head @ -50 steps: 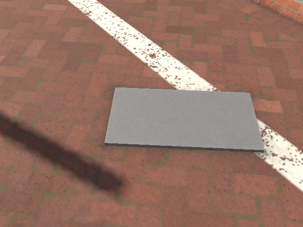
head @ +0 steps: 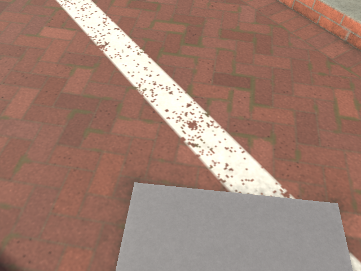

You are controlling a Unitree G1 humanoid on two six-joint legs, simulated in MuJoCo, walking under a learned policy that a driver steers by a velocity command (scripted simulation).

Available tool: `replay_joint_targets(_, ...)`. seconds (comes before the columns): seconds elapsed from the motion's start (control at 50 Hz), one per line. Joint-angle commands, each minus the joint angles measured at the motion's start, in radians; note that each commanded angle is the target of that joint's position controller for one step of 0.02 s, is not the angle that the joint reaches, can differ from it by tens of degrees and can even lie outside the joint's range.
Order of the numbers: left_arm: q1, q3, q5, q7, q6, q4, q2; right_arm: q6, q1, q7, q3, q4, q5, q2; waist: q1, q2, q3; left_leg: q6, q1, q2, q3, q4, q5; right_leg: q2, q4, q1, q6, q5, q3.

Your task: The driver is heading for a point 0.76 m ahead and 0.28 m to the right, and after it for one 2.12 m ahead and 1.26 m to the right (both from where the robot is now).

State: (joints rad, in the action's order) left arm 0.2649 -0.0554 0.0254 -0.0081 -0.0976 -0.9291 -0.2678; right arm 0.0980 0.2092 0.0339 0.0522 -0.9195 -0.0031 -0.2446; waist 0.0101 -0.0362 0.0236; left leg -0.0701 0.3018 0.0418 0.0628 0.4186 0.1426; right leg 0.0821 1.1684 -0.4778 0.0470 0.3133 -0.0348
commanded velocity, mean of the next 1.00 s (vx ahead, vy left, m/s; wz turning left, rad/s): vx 0.50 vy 0.00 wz -0.32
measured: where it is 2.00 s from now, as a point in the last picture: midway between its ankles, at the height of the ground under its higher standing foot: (260, 163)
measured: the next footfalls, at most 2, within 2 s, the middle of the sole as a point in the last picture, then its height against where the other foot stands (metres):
right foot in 0.38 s outside the picture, level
left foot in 0.90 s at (172, 220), level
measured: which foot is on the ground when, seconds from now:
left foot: down 0.00-0.40, up 0.42-0.88, down 0.90-1.00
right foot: up 0.00-0.36, down 0.38-0.90, up 0.92-1.00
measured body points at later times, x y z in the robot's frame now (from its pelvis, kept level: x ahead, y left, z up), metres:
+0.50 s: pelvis +0.27 -0.06 +0.00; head +0.31 -0.07 +0.45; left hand +0.44 +0.18 -0.11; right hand +0.28 -0.33 -0.14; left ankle +0.12 +0.08 -0.65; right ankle +0.37 -0.15 -0.72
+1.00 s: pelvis +0.54 -0.05 +0.02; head +0.55 -0.04 +0.47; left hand +0.69 +0.20 -0.11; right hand +0.60 -0.35 -0.08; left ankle +0.63 +0.04 -0.72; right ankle +0.40 -0.15 -0.65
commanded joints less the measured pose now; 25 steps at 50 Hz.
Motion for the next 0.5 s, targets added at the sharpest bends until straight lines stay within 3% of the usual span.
replay_joint_targets(0.02,0.078,-0.021,-0.005,-0.012,0.016,0.033,-0.050,0.017,-0.003,0.000,0.022,0.033,-0.005,-0.110,-0.038,0.123,-0.055,-0.166,-0.095,-0.247,-0.244,-0.268,-0.148,0.074,-0.030,-0.102,-0.006,-0.078,-0.021)
replay_joint_targets(0.1,-0.064,-0.026,-0.017,-0.014,0.022,0.079,-0.055,0.009,0.068,-0.024,0.029,0.005,-0.001,-0.143,-0.008,0.088,-0.012,-0.169,-0.156,-0.254,-0.201,-0.297,-0.218,0.085,-0.208,-0.244,-0.040,-0.248,-0.018)
replay_joint_targets(0.18,-0.167,-0.019,-0.008,-0.005,0.014,0.102,-0.041,-0.005,0.120,-0.035,0.024,-0.011,0.002,-0.150,0.027,0.100,0.013,-0.142,-0.227,-0.244,-0.163,-0.303,-0.181,0.065,-0.378,-0.274,-0.042,-0.377,0.004)
replay_joint_targets(0.22,-0.251,-0.008,-0.011,0.005,0.010,0.130,-0.024,-0.009,0.170,-0.036,0.019,-0.030,0.013,-0.141,0.058,0.085,0.047,-0.138,-0.276,-0.258,-0.162,-0.304,-0.148,0.049,-0.473,-0.298,-0.044,-0.374,0.019)
replay_joint_targets(0.3,-0.333,0.006,-0.002,0.032,0.002,0.169,-0.021,-0.027,0.201,-0.039,0.027,-0.050,0.012,-0.173,0.079,0.098,0.067,-0.127,-0.359,-0.297,-0.116,-0.275,-0.185,0.011,-0.562,-0.269,-0.022,-0.291,0.068)
replay_joint_targets(0.34,-0.326,0.004,-0.003,0.049,0.004,0.183,-0.031,-0.034,0.192,-0.043,0.031,-0.057,0.015,-0.174,0.057,0.112,0.056,-0.107,-0.396,-0.316,-0.084,-0.234,-0.299,-0.013,-0.582,-0.216,0.014,-0.232,0.082)
replay_joint_targets(0.36,-0.286,-0.004,-0.005,0.054,0.005,0.180,-0.048,-0.037,0.166,-0.047,0.034,-0.051,0.014,-0.184,0.024,0.127,0.027,-0.091,-0.405,-0.315,-0.056,-0.180,-0.470,-0.042,-0.584,-0.139,0.037,-0.204,0.100)
replay_joint_targets(0.38,-0.194,-0.021,-0.010,0.056,0.009,0.154,-0.077,-0.041,0.141,-0.052,0.033,-0.045,0.011,-0.181,-0.032,0.143,-0.035,-0.067,-0.400,-0.293,-0.008,-0.072,-0.671,-0.083,-0.596,0.007,0.060,-0.213,0.128)
replay_joint_targets(0.4,-0.031,-0.049,-0.013,0.053,0.014,0.102,-0.120,-0.047,0.133,-0.057,0.028,-0.035,0.007,-0.168,-0.102,0.126,-0.128,-0.035,-0.347,-0.247,0.040,0.117,-0.774,-0.131,-0.614,0.225,0.086,-0.230,0.143)
replay_joint_targets(0.42,0.113,-0.081,-0.013,0.050,0.020,0.055,-0.192,-0.041,0.221,-0.046,0.003,-0.020,0.006,-0.090,-0.103,-0.042,-0.269,0.033,0.008,-0.170,0.082,0.421,-0.643,0.012,-0.607,0.639,0.194,-0.114,-0.130)
replay_joint_targets(0.44,0.255,-0.095,0.003,0.040,0.031,0.033,-0.209,-0.020,0.191,-0.038,-0.012,-0.019,-0.011,-0.093,-0.171,-0.149,-0.368,0.067,0.208,-0.038,0.016,0.724,0.026,0.165,-0.777,0.822,0.270,0.083,-0.501)
replay_joint_targets(0.46,0.207,-0.070,-0.012,0.038,0.023,0.040,-0.173,0.010,0.116,-0.022,0.001,0.010,0.007,-0.122,-0.143,-0.173,-0.349,0.037,0.322,-0.033,-0.132,0.849,0.322,0.208,-0.874,0.811,0.254,0.092,-0.646)
replay_joint_targets(0.48,0.103,-0.063,-0.021,0.038,0.013,0.079,-0.168,0.033,0.012,-0.016,0.006,0.050,0.030,-0.148,-0.127,-0.084,-0.231,0.016,0.351,-0.073,-0.165,0.843,0.275,0.184,-0.893,0.669,0.222,0.020,-0.573)
replay_joint_targets(0.5,0.037,-0.057,-0.020,0.041,0.005,0.089,-0.142,0.050,-0.066,-0.022,0.006,0.070,0.023,-0.139,-0.109,-0.003,-0.154,0.008,0.342,-0.103,-0.160,0.774,0.217,0.143,-0.908,0.541,0.210,-0.087,-0.478)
